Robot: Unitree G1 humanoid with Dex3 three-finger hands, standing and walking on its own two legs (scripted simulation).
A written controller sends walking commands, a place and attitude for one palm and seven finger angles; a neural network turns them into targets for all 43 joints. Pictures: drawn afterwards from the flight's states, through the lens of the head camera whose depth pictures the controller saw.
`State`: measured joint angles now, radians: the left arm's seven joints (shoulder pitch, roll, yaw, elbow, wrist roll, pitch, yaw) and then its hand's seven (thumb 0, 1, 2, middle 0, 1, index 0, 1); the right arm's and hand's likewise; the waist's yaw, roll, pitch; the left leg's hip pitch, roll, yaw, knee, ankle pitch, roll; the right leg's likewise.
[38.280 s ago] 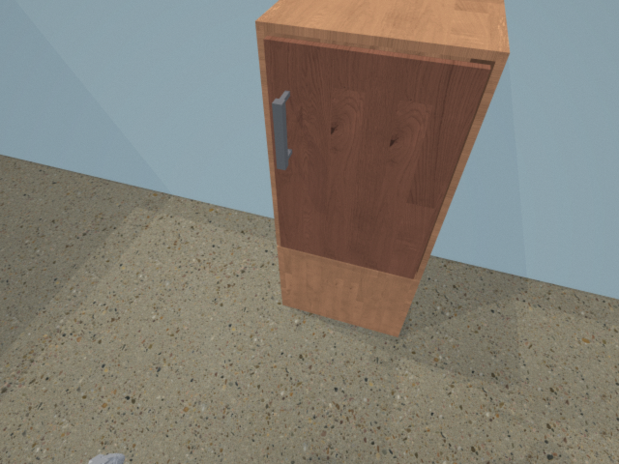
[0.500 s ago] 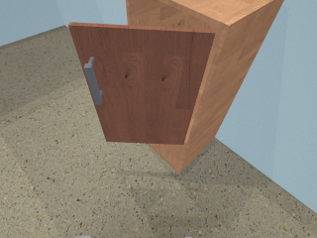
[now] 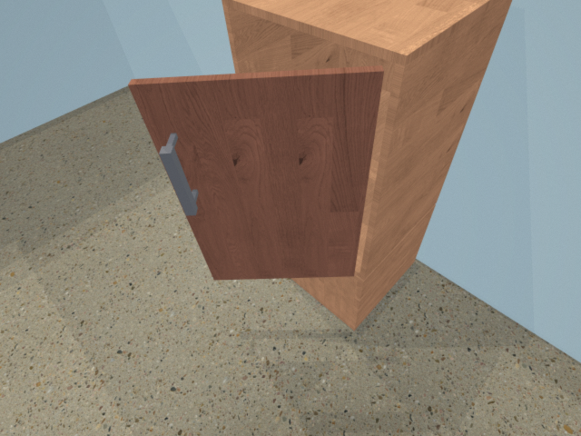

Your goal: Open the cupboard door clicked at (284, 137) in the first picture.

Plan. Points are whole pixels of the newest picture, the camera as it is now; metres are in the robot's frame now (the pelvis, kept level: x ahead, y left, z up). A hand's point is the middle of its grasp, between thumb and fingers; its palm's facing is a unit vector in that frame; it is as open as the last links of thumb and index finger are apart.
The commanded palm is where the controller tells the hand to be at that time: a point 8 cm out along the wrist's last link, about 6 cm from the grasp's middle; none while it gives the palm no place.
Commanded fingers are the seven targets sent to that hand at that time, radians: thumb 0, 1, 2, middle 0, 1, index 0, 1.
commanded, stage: look again from close up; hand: left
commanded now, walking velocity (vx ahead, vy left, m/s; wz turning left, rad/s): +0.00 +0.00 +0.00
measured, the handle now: (182, 176) +0.54 +0.24 +0.04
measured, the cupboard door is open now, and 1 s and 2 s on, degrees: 44 44 44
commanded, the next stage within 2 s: come to a stop and stand still in 0.46 s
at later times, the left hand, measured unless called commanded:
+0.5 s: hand out of the picture +0.05 +0.15 -0.16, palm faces +0.01 -0.97 -0.24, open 7.3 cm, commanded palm none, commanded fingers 0.00 0.90 0.90 -0.20 -0.30 -0.20 -0.30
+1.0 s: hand out of the picture -0.03 +0.17 -0.17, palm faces +0.03 -0.98 -0.19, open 7.3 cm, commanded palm none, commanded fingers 0.00 0.90 0.90 -0.20 -0.30 -0.20 -0.30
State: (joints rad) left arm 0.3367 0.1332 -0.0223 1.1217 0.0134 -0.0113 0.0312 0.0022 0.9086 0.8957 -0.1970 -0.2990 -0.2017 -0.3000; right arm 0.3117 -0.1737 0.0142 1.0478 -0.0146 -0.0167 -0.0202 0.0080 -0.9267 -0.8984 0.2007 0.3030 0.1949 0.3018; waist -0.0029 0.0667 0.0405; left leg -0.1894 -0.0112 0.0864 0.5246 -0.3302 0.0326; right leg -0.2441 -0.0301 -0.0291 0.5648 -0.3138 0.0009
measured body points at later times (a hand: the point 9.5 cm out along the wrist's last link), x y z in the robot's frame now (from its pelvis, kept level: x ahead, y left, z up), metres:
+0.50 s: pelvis +0.01 -0.04 +0.01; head +0.03 -0.05 +0.45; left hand +0.05 +0.20 -0.14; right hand +0.03 -0.26 -0.16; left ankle -0.03 +0.10 -0.73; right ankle -0.01 -0.12 -0.73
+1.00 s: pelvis -0.03 +0.00 +0.00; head -0.04 +0.00 +0.45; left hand -0.03 +0.22 -0.15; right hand +0.01 -0.23 -0.15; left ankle +0.01 +0.08 -0.73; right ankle -0.01 -0.12 -0.73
